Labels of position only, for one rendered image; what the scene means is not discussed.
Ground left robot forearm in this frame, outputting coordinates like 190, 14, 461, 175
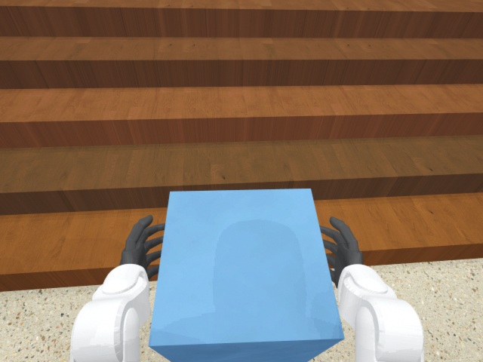
70, 264, 151, 362

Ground right robot forearm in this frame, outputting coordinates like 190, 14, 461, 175
337, 264, 424, 362

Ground left robot hand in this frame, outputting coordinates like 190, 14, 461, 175
119, 215, 165, 280

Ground right robot hand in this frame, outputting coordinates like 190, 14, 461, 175
319, 216, 364, 288

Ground carton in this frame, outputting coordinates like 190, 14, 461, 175
148, 189, 345, 362

